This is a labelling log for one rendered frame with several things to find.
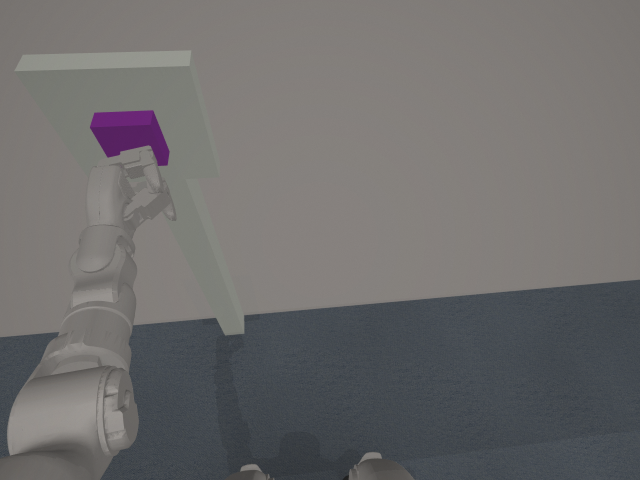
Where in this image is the right robot thigh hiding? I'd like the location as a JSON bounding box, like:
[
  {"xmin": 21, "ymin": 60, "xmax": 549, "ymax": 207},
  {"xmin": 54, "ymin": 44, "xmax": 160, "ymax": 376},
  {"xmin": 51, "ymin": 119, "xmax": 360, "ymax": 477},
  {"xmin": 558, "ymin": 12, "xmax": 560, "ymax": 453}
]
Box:
[{"xmin": 349, "ymin": 458, "xmax": 414, "ymax": 480}]

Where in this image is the robot right shin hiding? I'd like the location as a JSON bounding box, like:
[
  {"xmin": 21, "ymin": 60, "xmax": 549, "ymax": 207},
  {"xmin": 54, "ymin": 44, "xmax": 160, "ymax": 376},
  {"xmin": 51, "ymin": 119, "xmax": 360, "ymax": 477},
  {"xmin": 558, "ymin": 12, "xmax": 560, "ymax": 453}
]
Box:
[{"xmin": 358, "ymin": 452, "xmax": 382, "ymax": 465}]

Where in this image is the robot left hand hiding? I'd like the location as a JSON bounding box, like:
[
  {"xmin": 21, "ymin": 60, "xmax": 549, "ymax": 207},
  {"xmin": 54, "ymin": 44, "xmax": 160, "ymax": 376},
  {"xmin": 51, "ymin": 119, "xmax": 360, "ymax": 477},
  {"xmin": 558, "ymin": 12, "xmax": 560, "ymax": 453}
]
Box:
[{"xmin": 85, "ymin": 145, "xmax": 177, "ymax": 239}]

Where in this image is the robot left upper arm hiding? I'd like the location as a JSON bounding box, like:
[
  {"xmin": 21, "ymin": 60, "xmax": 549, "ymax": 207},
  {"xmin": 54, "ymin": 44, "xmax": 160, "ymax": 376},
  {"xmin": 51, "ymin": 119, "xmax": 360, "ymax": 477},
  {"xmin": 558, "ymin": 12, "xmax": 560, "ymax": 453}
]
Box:
[{"xmin": 0, "ymin": 365, "xmax": 139, "ymax": 480}]

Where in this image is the button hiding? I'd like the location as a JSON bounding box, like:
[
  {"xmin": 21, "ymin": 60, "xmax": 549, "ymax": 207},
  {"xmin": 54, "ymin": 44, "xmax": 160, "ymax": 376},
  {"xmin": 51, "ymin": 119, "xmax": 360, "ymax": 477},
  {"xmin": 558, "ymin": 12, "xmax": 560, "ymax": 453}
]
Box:
[{"xmin": 90, "ymin": 110, "xmax": 170, "ymax": 168}]

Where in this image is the robot left forearm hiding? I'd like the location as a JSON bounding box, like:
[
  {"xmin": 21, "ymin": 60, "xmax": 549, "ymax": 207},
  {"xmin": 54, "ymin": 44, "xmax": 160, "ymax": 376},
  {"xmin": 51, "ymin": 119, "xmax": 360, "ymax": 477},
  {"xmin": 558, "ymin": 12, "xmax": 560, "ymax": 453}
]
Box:
[{"xmin": 7, "ymin": 225, "xmax": 137, "ymax": 455}]

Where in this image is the panel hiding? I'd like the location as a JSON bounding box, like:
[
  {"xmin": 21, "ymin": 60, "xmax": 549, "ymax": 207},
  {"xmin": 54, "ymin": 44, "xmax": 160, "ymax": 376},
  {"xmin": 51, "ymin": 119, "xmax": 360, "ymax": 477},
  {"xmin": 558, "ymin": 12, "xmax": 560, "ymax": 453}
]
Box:
[{"xmin": 14, "ymin": 50, "xmax": 244, "ymax": 336}]

